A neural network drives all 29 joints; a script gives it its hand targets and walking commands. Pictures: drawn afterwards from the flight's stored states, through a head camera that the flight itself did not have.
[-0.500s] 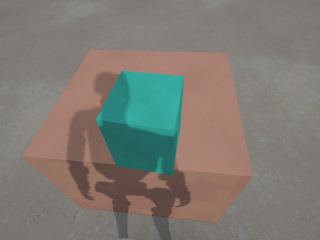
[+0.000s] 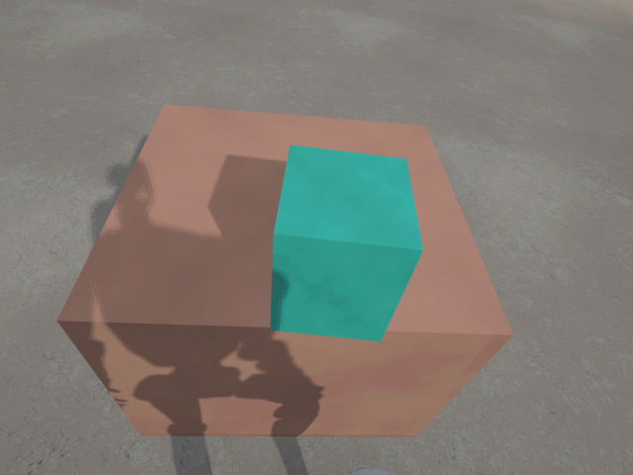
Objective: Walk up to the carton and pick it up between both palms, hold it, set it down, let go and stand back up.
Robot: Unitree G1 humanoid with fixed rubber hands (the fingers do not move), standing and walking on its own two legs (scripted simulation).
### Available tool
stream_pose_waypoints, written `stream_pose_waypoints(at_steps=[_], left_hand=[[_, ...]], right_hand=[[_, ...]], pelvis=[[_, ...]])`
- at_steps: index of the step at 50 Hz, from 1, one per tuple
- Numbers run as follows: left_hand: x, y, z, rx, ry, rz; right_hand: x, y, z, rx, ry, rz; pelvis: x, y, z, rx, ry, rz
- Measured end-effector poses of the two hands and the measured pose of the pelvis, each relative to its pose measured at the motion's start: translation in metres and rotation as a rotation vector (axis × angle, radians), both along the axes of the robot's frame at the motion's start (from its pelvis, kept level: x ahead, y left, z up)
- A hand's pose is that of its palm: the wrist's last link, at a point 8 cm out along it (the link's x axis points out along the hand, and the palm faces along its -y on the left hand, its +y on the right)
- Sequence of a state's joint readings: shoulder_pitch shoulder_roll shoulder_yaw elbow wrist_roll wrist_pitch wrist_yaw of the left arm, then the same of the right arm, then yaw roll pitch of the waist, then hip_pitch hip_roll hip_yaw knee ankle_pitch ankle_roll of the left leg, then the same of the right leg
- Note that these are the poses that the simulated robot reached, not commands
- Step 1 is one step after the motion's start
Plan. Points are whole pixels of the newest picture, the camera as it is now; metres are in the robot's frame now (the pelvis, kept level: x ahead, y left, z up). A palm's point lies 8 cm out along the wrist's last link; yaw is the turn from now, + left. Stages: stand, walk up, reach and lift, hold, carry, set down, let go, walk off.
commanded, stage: walk up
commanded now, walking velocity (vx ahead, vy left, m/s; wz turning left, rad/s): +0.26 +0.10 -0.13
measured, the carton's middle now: (336, 246) +0.49 -0.04 -0.02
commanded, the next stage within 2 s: none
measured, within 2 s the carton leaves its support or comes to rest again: neither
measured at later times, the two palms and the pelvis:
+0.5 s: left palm (177, 428) +0.23 +0.20 -0.17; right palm out of the picture -0.04 -0.14 -0.15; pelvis +0.13 +0.00 -0.03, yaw -4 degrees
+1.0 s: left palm (140, 461) +0.18 +0.23 -0.16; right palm (478, 468) +0.19 -0.27 -0.17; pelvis +0.14 -0.02 -0.03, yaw -2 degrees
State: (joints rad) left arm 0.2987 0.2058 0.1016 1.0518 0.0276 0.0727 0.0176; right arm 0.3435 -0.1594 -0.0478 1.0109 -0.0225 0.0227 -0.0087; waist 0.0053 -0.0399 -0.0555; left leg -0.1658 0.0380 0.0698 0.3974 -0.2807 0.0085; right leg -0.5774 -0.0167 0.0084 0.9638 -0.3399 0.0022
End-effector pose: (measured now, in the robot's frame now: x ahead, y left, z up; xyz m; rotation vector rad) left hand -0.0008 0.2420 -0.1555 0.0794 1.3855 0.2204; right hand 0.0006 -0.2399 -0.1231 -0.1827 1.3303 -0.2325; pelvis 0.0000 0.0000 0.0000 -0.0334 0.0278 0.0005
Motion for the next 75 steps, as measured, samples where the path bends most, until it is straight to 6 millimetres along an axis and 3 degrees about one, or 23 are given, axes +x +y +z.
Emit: stream_pose_waypoints(at_steps=[9, 14, 18, 23, 28, 33, 37, 42, 48, 54, 57, 61, 65, 69, 72, 75], left_hand=[[0.050, 0.023, -0.002, -0.050, -0.037, -0.096], [0.092, 0.015, -0.007, -0.059, -0.033, -0.133], [0.142, -0.003, -0.010, -0.063, -0.058, -0.181], [0.212, -0.035, -0.017, -0.058, -0.138, -0.234], [0.245, -0.054, -0.011, -0.044, -0.174, -0.219], [0.246, -0.046, -0.004, -0.010, -0.201, -0.132], [0.229, -0.028, -0.015, -0.008, -0.135, -0.104], [0.201, -0.007, -0.020, 0.020, -0.026, -0.082], [0.184, -0.002, -0.008, 0.080, 0.032, -0.075], [0.175, -0.024, 0.006, 0.139, -0.025, -0.080], [0.156, -0.030, 0.021, 0.148, -0.010, -0.062], [0.131, -0.034, 0.030, 0.147, 0.047, -0.061], [0.121, -0.033, 0.029, 0.119, 0.028, -0.068], [0.117, -0.029, 0.014, 0.074, -0.002, -0.092], [0.116, -0.022, -0.004, 0.022, -0.034, -0.095], [0.114, -0.015, -0.016, -0.027, -0.046, -0.081]], right_hand=[[-0.044, 0.059, -0.005, 0.049, 0.090, -0.112], [-0.058, 0.095, -0.007, 0.120, 0.180, -0.162], [-0.063, 0.110, -0.007, 0.162, 0.256, -0.203], [-0.052, 0.109, -0.019, 0.205, 0.351, -0.239], [-0.004, 0.084, -0.032, 0.203, 0.344, -0.206], [0.078, 0.048, -0.038, 0.140, 0.237, -0.064], [0.141, 0.029, -0.040, 0.066, 0.078, -0.012], [0.184, 0.009, -0.032, 0.001, -0.035, 0.014], [0.192, -0.017, -0.037, -0.011, -0.029, 0.011], [0.177, -0.047, -0.065, 0.023, 0.067, 0.019], [0.173, -0.051, -0.059, 0.056, 0.093, 0.018], [0.183, -0.053, -0.045, 0.077, 0.044, 0.027], [0.195, -0.048, -0.036, 0.060, -0.024, 0.040], [0.204, -0.030, -0.032, 0.044, -0.092, 0.057], [0.197, -0.010, -0.027, 0.025, -0.114, 0.071], [0.175, 0.012, -0.015, 0.019, -0.105, 0.072]], pelvis=[[0.032, 0.030, 0.000, 0.009, -0.007, -0.056], [0.057, 0.028, -0.004, 0.021, 0.007, -0.053], [0.081, 0.022, -0.008, 0.022, 0.009, -0.049], [0.115, 0.007, -0.024, 0.025, -0.010, -0.071], [0.144, -0.002, -0.025, 0.002, -0.025, -0.028], [0.155, -0.003, -0.019, 0.011, -0.032, -0.010], [0.155, 0.001, -0.023, 0.002, -0.059, -0.020], [0.154, 0.001, -0.024, -0.004, -0.052, -0.028], [0.148, -0.012, -0.023, 0.004, -0.019, -0.041], [0.135, -0.028, -0.028, 0.026, -0.021, -0.009], [0.133, -0.031, -0.018, 0.086, -0.012, -0.009], [0.129, -0.033, -0.008, 0.114, -0.004, -0.006], [0.117, -0.029, -0.005, 0.104, -0.005, -0.015], [0.101, -0.018, -0.011, 0.060, -0.009, -0.014], [0.092, -0.006, -0.018, 0.016, -0.018, -0.003], [0.088, 0.001, -0.015, 0.042, -0.046, -0.037]])
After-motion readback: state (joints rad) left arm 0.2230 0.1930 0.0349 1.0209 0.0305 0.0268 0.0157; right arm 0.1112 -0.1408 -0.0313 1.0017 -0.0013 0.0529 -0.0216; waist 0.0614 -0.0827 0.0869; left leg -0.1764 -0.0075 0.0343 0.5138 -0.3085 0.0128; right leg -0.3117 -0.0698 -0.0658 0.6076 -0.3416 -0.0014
